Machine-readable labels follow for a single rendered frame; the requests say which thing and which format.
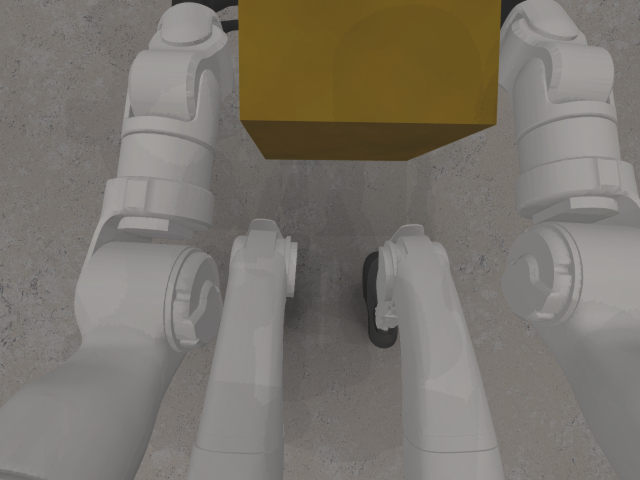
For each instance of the robot right forearm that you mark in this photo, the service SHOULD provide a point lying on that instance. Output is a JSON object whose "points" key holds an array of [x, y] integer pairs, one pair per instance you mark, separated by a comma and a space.
{"points": [[561, 96]]}

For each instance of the robot right upper arm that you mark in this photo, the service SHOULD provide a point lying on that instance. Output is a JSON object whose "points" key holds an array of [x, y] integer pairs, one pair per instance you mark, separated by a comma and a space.
{"points": [[579, 286]]}

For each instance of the right robot hand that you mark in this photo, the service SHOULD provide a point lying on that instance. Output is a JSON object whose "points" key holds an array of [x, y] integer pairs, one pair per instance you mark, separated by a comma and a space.
{"points": [[506, 7]]}

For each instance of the robot left upper arm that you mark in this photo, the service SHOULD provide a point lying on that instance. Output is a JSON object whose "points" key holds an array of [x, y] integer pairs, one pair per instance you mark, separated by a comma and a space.
{"points": [[140, 308]]}

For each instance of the left robot hand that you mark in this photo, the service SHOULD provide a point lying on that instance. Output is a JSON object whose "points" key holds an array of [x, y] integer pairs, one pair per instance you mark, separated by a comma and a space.
{"points": [[216, 5]]}

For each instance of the robot left forearm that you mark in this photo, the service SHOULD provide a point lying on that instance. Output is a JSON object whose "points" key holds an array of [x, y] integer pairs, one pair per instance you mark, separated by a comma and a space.
{"points": [[169, 133]]}

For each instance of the robot left shin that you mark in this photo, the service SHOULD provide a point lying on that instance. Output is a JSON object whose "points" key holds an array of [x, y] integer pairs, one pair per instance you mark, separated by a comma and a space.
{"points": [[257, 224]]}

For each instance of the carton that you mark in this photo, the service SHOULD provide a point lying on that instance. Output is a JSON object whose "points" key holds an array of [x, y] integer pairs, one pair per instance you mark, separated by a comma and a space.
{"points": [[375, 80]]}

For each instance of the right robot foot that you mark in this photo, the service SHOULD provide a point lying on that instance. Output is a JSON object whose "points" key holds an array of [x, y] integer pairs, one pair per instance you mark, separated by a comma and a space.
{"points": [[385, 337]]}

